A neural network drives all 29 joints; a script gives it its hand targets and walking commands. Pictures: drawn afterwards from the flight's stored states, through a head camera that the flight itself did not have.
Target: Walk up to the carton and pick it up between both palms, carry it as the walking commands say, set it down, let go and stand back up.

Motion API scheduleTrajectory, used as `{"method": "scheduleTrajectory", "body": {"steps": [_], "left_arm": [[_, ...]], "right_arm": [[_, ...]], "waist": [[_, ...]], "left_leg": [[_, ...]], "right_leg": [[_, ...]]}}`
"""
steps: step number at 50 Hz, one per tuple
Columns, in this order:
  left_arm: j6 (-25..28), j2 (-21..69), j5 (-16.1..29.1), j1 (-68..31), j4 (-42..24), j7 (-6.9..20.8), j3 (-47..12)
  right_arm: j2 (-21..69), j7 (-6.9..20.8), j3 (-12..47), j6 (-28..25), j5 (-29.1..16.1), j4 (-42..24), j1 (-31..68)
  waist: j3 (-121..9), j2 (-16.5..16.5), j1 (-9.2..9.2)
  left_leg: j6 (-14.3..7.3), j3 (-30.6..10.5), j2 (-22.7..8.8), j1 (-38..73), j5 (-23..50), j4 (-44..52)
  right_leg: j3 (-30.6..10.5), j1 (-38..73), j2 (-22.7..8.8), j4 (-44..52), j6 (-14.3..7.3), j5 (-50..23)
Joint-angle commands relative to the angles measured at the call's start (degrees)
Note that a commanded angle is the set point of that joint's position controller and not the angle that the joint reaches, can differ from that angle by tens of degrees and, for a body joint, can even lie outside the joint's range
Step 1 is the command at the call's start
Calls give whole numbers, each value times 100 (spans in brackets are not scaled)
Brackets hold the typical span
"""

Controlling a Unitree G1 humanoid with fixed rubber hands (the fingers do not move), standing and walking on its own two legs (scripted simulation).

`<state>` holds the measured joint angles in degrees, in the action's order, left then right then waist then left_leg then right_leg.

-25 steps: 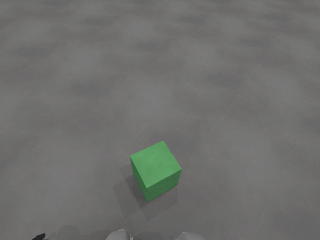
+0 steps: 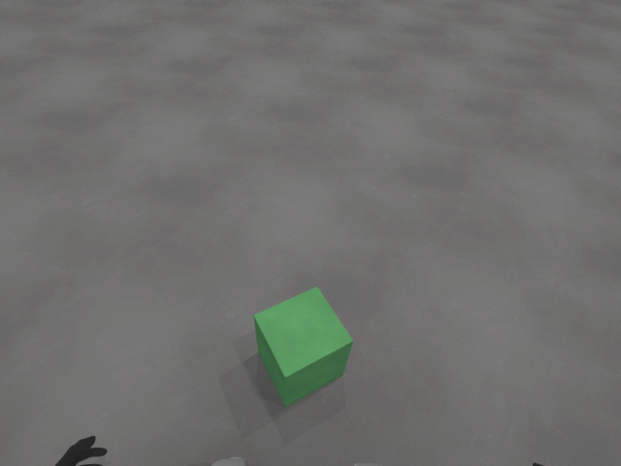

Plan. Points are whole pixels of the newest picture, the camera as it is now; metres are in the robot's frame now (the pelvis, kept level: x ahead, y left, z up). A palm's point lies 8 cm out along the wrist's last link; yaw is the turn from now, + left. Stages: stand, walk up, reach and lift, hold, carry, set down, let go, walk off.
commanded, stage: walk up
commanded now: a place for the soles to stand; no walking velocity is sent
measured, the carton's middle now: (301, 347) +0.54 +0.01 -0.61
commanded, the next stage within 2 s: none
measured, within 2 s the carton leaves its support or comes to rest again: neither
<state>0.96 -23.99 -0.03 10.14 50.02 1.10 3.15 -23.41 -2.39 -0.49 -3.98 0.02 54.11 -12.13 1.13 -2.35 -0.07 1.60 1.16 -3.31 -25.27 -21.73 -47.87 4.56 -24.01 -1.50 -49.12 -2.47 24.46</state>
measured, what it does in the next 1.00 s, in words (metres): steps to the right, turning left: right foot, then left foot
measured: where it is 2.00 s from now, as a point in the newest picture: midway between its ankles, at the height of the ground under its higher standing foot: outside the picture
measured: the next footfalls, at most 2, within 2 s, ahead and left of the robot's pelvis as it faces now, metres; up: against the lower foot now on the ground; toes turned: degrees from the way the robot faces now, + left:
right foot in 0.34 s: +0.08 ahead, -0.15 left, +0.00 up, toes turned +1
left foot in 0.68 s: +0.14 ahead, -0.02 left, +0.00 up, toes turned +21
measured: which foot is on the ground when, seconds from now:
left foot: down 0.00-0.34, up 0.36-0.66, down 0.68-0.92, up 0.94-1.00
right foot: down 0.00-0.10, up 0.12-0.32, down 0.34-0.68, up 0.70-0.92, down 0.94-1.00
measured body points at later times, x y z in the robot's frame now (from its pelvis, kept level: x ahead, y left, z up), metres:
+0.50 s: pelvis +0.04 -0.12 +0.00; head +0.07 -0.11 +0.45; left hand +0.05 +0.22 -0.11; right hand +0.15 -0.46 -0.10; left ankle +0.05 +0.06 -0.64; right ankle +0.04 -0.15 -0.70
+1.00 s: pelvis +0.11 -0.24 -0.02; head +0.12 -0.23 +0.43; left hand +0.10 +0.10 -0.12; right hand +0.26 -0.56 -0.12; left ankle +0.10 -0.06 -0.66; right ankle +0.16 -0.32 -0.70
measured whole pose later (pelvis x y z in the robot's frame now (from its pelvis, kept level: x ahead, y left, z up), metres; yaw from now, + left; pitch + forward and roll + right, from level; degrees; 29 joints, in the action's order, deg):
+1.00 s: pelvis +0.11 -0.24 -0.02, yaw +17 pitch -4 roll +2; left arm -0.9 -26.1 0.0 12.5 48.0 2.7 3.5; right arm -23.5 -5.4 -4.4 -3.6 0.0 55.5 -14.0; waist 5.4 -3.6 -0.2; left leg -1.4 -2.5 -2.8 -31.7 -27.2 -66.1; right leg 6.3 -24.9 -4.9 -57.6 -1.8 29.5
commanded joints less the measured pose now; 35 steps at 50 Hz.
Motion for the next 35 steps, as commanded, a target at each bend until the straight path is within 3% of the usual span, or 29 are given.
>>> {"method": "scheduleTrajectory", "body": {"steps": [1, 2, 3, 4, 5, 6, 8, 11, 12, 13, 14, 15, 16, 17, 18, 20, 21, 22, 23, 24, 26, 27, 29, 30, 31, 32, 33, 34, 35], "left_arm": [[103, -1075, -109, -653, -154, -30, 283], [92, -1036, -120, -531, -139, -31, 308], [-33, -1619, -475, -787, -845, 173, 640], [-109, -1416, -486, -820, -1034, 249, 653], [-152, -1236, -486, -1004, -1090, 324, 606], [-159, -1301, -472, -1119, -1178, 359, 652], [-103, -1268, -434, -1111, -1070, 385, 652], [-208, -1289, -412, -755, -917, 458, 660], [-223, -1350, -378, -756, -1005, 465, 657], [-226, -1331, -342, -648, -886, 490, 702], [-213, -1393, -331, -197, -877, 489, 731], [-179, -1384, -341, 361, -665, 441, 731], [-154, -1622, -386, 1069, -468, 382, 828], [-128, -2131, -490, 1411, -369, 260, 901], [-91, -2120, -434, 702, -594, 195, 793], [-46, -1810, -350, 16, -794, 156, 776], [-32, -1656, -332, 132, -804, 129, 776], [-36, -1498, -311, 255, -818, 78, 754], [-49, -1461, -345, 461, -853, 46, 743], [-43, -1286, -327, 557, -864, 13, 687], [-86, -1178, -379, 662, -849, -13, 589], [-110, -1145, -414, 629, -938, -11, 591], [-140, -1068, -414, 434, -1030, -6, 574], [-145, -1083, -417, 317, -1086, 11, 584], [-154, -1188, -409, 157, -1153, 25, 601], [-190, -1195, -376, -174, -1217, 16, 600], [-177, -1139, -337, -384, -1371, 36, 585], [-133, -735, -246, -445, -1597, 57, 455], [-172, -1079, -285, -656, -1614, 103, 515]], "right_arm": [[-1407, 65, -317, -169, 107, -114, 45], [-1397, 51, -304, -174, 81, -132, 197], [-2167, -139, -654, -221, 15, -31, -1167], [-2456, -213, -754, -243, 126, 32, -1471], [-2533, -270, -819, -239, 175, 69, -1380], [-2551, -307, -820, -273, 191, -53, -1337], [-2434, -364, -827, -336, 157, -31, -1213], [-2355, -350, -842, -299, 187, -292, -727], [-2372, -358, -882, -283, 207, -379, -800], [-2386, -341, -902, -282, 230, -369, -751], [-2434, -340, -919, -249, 218, -465, -523], [-2268, -333, -862, -214, 238, -515, -105], [-1870, -326, -739, -197, 212, -654, 283], [-1126, -379, -486, -167, 118, -729, 235], [-1259, -483, -542, -138, 113, -717, 167], [-1482, -466, -692, -82, 45, -418, -293], [-1568, -422, -687, -80, 11, -275, -650], [-1506, -401, -624, -52, 0, -225, -874], [-1450, -385, -575, -20, 16, -241, -884], [-1357, -393, -550, 7, 70, -250, -715], [-1236, -353, -463, 63, 8, -311, -379], [-1178, -344, -446, 73, -9, -315, -352], [-1215, -346, -448, 68, -20, -259, -505], [-1215, -350, -470, 47, -50, -157, -807], [-1247, -382, -500, 43, -42, -49, -1210], [-1323, -443, -574, 25, -51, 105, -1859], [-1549, -539, -720, 6, 44, 255, -2574], [-2009, -640, -863, -18, 115, 219, -2770], [-2417, -657, -871, -18, 77, -128, -2053]], "waist": [[-448, 388, 58], [-381, 418, -66], [-226, -95, 245], [-243, 657, 273], [172, 1079, 359], [488, 810, 354], [457, 347, 275], [409, 884, 50], [403, 1019, 116], [318, 1050, 2], [213, 1128, -268], [53, 911, -601], [74, -47, -1094], [305, -2066, -1369], [419, -988, -913], [399, 17, -387], [380, -72, -333], [111, -322, -290], [41, -603, -384], [72, -484, -431], [158, -464, -605], [185, -462, -607], [170, -364, -489], [-49, -323, -288], [-293, -508, -71], [-557, -262, 380], [-932, 56, 864], [-893, 1578, 1097], [-755, 1375, 832]], "left_leg": [[-680, -942, -341, 635, 1232, 1234], [-742, -1117, -469, 416, 1212, 1288], [-1181, -2142, -847, 424, -307, 1481], [-1526, -3298, -1213, 743, -1590, 1944], [-1832, -4205, -1663, 857, -2476, 2721], [-2008, -4755, -1864, 1040, -2122, 2826], [-2005, -4409, -1868, 1255, -1043, 2452], [-1670, -3546, -1454, 659, -1595, 2436], [-1655, -3429, -1348, 572, -1620, 2402], [-1641, -3393, -1287, 143, -1814, 2479], [-1453, -3078, -1179, -314, -1743, 2322], [-1277, -2537, -962, -1027, -1669, 1721], [-860, -1462, -226, -1967, -1410, 67], [-369, -197, 954, -3302, -1546, -2059], [-317, -434, 714, -3374, -1175, -2610], [-341, -559, 313, -2387, -562, -2896], [-357, -537, 156, -2256, -264, -2679], [-339, -379, 72, -2191, -119, -2397], [-321, -243, 144, -2167, -190, -2299], [-348, 1, 198, -1976, -143, -1978], [-329, 353, 299, -1781, -145, -1343], [-321, 498, 228, -1737, -48, -971], [-331, 841, 289, -1391, 182, -416], [-335, 952, 357, -807, 187, 84], [-465, 859, 286, -33, 140, 242], [-639, 913, 384, 1010, 300, 969], [-894, 533, 327, 2384, 313, 1464], [-1683, -2034, -1046, 3239, 171, 1831], [-2658, -4855, -2384, 2781, -683, 2742]], "right_leg": [[-830, 97, -677, 1480, -155, -115], [-718, 307, -547, 1452, -95, -151], [-840, -240, -500, 419, -188, 1698], [-993, -953, -336, -248, -146, 2291], [-750, -1671, -97, -1066, 3, 1726], [-1071, -2138, -184, -1320, 104, 1725], [-1237, -2158, -337, -1191, 191, 1396], [-991, -1565, -327, -1044, 137, 1109], [-885, -1370, -275, -824, 152, 1191], [-770, -887, -211, -709, 122, 1281], [-717, -38, -300, -269, 101, 934], [-714, 876, -302, 255, -3, 604], [-1360, 1771, -459, 1646, -130, 1589], [-3233, 2315, -1649, 3543, -190, 2841], [-3574, 2119, -2201, 3885, -241, 1360], [-2594, 1590, -1859, 3605, 266, 458], [-1951, 1993, -1508, 3061, 554, -1036], [-1337, 2283, -1377, 2547, 646, -2741], [-1091, 2501, -1300, 2282, 683, -3746], [-866, 2339, -1187, 2290, 891, -4325], [-516, 2274, -1005, 2270, 822, -4635], [-532, 2236, -1041, 2256, 598, -4322], [-304, 2124, -937, 2162, 548, -4110], [-261, 1958, -844, 1908, 438, -4138], [-207, 1690, -1013, 1370, 400, -4378], [31, 1152, -834, 431, 502, -4665], [30, 136, -672, -955, 651, -4812], [-152, -1811, -192, -2763, 719, -2057], [-1218, -2717, 42, -3600, 905, 919]]}}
